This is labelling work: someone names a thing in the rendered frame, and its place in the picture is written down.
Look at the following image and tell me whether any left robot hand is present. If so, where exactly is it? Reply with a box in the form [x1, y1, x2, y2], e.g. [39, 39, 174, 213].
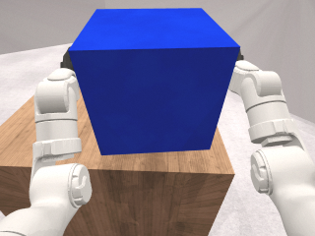
[60, 47, 75, 72]

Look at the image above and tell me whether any right robot hand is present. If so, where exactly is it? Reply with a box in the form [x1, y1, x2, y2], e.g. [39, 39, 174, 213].
[236, 49, 244, 62]

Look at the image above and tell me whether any robot right upper arm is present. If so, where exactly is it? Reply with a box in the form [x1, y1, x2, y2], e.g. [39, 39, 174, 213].
[250, 146, 315, 236]

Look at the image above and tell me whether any pedestal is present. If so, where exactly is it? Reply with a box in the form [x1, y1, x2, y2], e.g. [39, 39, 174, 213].
[0, 88, 235, 236]

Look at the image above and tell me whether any carton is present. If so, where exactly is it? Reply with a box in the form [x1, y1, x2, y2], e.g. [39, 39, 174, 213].
[68, 8, 240, 155]

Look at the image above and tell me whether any robot left forearm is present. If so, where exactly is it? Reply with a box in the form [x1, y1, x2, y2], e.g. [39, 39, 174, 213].
[29, 68, 82, 203]

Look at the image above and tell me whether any robot right forearm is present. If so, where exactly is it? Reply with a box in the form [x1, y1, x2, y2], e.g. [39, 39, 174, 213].
[228, 60, 315, 174]

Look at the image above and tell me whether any robot left upper arm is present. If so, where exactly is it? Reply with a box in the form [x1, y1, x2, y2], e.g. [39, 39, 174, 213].
[0, 162, 93, 236]

